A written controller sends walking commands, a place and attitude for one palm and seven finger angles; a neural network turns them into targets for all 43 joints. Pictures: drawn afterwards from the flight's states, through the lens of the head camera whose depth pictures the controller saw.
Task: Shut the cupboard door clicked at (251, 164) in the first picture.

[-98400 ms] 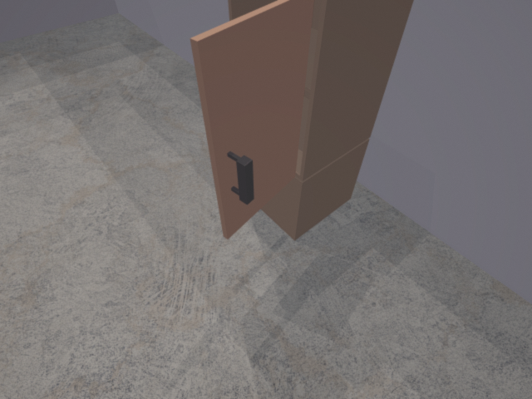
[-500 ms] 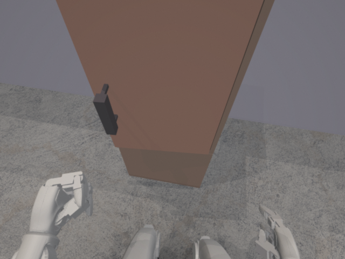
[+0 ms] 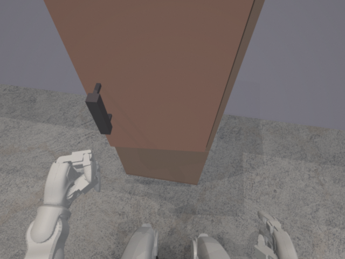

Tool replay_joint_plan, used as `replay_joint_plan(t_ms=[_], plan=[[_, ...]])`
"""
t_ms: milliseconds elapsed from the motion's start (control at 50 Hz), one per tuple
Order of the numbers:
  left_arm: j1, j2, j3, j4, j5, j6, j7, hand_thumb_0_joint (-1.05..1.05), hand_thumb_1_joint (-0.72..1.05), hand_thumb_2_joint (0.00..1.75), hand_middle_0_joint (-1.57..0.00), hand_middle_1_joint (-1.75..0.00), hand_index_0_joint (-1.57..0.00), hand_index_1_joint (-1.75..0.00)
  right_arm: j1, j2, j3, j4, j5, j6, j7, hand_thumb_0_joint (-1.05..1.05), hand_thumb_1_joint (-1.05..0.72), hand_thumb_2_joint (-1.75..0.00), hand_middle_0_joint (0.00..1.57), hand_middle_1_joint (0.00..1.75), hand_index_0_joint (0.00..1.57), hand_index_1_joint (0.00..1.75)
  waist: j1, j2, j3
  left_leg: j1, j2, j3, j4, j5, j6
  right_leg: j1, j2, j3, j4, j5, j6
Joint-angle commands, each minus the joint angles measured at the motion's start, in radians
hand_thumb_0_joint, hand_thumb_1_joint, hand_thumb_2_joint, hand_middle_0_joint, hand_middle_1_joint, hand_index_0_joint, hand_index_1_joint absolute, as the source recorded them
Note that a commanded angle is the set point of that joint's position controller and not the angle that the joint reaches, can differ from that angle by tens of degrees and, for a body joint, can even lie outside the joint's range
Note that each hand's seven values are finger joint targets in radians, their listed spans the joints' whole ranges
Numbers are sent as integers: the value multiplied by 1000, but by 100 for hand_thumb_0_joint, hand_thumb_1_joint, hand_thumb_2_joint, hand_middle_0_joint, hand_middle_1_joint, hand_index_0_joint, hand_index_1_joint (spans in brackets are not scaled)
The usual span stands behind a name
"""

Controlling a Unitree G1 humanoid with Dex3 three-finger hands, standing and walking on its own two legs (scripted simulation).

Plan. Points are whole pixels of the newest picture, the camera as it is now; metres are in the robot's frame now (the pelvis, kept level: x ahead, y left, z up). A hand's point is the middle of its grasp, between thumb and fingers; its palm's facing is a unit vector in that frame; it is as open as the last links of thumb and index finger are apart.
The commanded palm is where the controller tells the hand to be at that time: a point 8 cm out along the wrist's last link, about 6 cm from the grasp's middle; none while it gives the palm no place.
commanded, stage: bring the fist close to the handle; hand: left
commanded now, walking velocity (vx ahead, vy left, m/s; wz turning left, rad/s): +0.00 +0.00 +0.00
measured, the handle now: (102, 109) +0.47 +0.22 +0.03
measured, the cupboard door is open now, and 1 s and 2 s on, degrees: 6 6 0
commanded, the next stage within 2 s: push the door shut along its arc in 0.96 s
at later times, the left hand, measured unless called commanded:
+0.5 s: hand (103, 150) +0.35 +0.18 +0.04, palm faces -0.02 -1.00 -0.04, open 3.1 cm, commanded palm +0.33 +0.23 +0.03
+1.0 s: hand (107, 142) +0.37 +0.18 +0.03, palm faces +0.01 -1.00 -0.03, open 3.1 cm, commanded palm +0.35 +0.23 +0.03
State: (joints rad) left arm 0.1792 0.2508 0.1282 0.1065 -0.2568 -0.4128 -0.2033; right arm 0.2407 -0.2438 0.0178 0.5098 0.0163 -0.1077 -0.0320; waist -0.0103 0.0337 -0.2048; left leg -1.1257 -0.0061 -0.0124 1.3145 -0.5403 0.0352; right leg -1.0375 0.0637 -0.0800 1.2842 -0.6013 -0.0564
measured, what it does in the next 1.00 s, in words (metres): stands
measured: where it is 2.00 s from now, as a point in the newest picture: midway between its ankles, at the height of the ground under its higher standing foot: outside the picture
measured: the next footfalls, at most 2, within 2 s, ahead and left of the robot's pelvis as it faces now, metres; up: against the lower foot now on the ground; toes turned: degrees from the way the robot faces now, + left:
none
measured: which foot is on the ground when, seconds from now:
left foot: down 0.00-1.00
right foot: down 0.00-1.00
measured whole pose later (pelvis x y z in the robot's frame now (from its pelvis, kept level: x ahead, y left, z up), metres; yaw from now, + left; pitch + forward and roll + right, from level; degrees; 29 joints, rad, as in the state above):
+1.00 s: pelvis +0.00 +0.01 +0.00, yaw +0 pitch +22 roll -2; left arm -0.26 0.24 0.18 0.61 -0.20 -0.53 -0.17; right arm 0.26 -0.26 0.00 0.60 0.01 -0.01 -0.01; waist -0.04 0.02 -0.19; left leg -1.14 -0.01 0.01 1.28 -0.53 0.05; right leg -1.06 0.06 -0.06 1.26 -0.59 -0.04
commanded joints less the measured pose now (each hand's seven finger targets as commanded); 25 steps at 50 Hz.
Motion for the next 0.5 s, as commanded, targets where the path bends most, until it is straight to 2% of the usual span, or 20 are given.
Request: replay_joint_plan(t_ms=[0,40,80,120,140,180,200,220,260,280,300,320,340,360,380,400,460,480], plan=[[-162,99,70,-75,-2,-81,15,0,90,90,-130,-150,-130,-150,-30,-136,-55,-114,-1,-35,-2,0,-90,-90,20,30,20,30,-20,-16,-218,181,5,-47,-157,186,-1,133,-26,99,-213,205,27],[-190,88,41,-64,3,-77,-4,0,90,90,-130,-150,-130,-150,-22,-145,-60,-113,3,-34,0,0,-90,-90,20,30,20,30,-20,13,-243,217,6,-51,-170,194,-1,127,-26,92,-212,216,23],[-237,81,9,-56,4,-64,-25,0,90,90,-130,-150,-130,-150,-10,-153,-61,-114,7,-32,-3,0,-90,-90,20,30,20,30,-38,6,-250,241,8,-59,-176,205,3,119,-24,85,-217,231,23],[-301,118,38,-64,3,-69,-28,0,90,90,-130,-150,-130,-150,-8,-158,-64,-102,8,-31,-8,0,-90,-90,20,30,20,30,-31,17,-282,267,12,-66,-182,214,0,117,-24,83,-214,237,22],[-321,112,37,-61,3,-71,-25,0,90,90,-130,-150,-130,-150,-7,-156,-64,-100,6,-29,-9,0,-90,-90,20,30,20,30,-34,2,-293,276,10,-66,-181,225,1,123,-24,81,-213,251,23],[-367,153,85,-59,1,-88,-4,0,90,90,-130,-150,-130,-150,-5,-157,-64,-90,2,-29,-12,0,-90,-90,20,30,20,30,-24,10,-310,279,11,-68,-177,241,-1,123,-20,76,-200,258,19],[-395,152,97,-48,0,-98,7,0,90,90,-130,-150,-130,-150,-11,-153,-63,-81,0,-27,-10,0,-90,-90,20,30,20,30,-20,13,-325,278,9,-63,-173,253,-3,133,-23,80,-193,276,20],[-400,168,126,-23,1,-108,20,0,90,90,-130,-150,-130,-150,-13,-149,-63,-74,-2,-24,-9,0,-90,-90,20,30,20,30,-11,19,-319,270,9,-59,-171,256,-6,133,-24,82,-190,278,19],[-395,160,136,30,5,-119,36,0,90,90,-130,-150,-130,-150,-16,-145,-62,-69,-5,-16,-1,0,-90,-90,20,30,20,30,-8,8,-309,255,7,-55,-175,236,-8,132,-22,80,-190,257,20],[-408,181,150,50,15,-122,44,0,90,90,-130,-150,-130,-150,-9,-151,-62,-67,-6,-12,-1,0,-90,-90,20,30,20,30,-7,15,-312,251,8,-58,-175,241,-7,127,-19,78,-184,257,17],[-432,148,118,79,22,-121,42,0,90,90,-130,-150,-130,-150,-15,-147,-61,-65,-6,-8,2,0,-90,-90,20,30,20,30,-16,15,-306,251,7,-54,-175,232,-7,117,-22,79,-185,255,20],[-442,152,119,109,28,-118,41,0,90,90,-130,-150,-130,-150,-10,-149,-61,-62,-6,-2,5,0,-90,-90,20,30,20,30,-14,30,-292,248,7,-52,-177,231,-9,113,-23,82,-189,258,19],[-463,130,86,127,36,-111,34,0,90,90,-130,-150,-130,-150,-4,-152,-62,-60,-3,2,7,0,-90,-90,20,30,20,30,-27,26,-292,264,10,-54,-181,229,-8,99,-22,76,-191,257,20],[-494,116,60,133,41,-105,26,0,90,90,-130,-150,-130,-150,0,-156,-63,-61,-2,4,9,0,-90,-90,20,30,20,30,-31,49,-295,281,11,-59,-187,225,-11,86,-23,73,-193,250,18],[-525,104,41,126,41,-103,19,0,90,90,-130,-150,-130,-150,13,-161,-67,-62,-1,3,8,0,-90,-90,20,30,20,30,-46,38,-313,308,14,-69,-187,244,-9,75,-20,65,-191,262,17],[-526,87,25,151,41,-94,9,0,90,90,-130,-150,-130,-150,11,-162,-69,-57,1,6,9,0,-90,-90,20,30,20,30,-45,35,-319,320,15,-68,-188,244,-10,73,-22,67,-199,265,20],[-607,108,47,179,29,-92,2,0,90,90,-130,-150,-130,-150,21,-167,-71,-47,4,13,2,0,-90,-90,20,30,20,30,-56,3,-327,322,16,-74,-189,243,-9,77,-22,66,-206,266,22],[-649,134,69,183,25,-101,7,0,90,90,-130,-150,-130,-150,28,-171,-69,-40,3,11,-1,0,-90,-90,20,30,20,30,-59,3,-320,312,17,-78,-183,244,-8,69,-19,66,-200,265,19]])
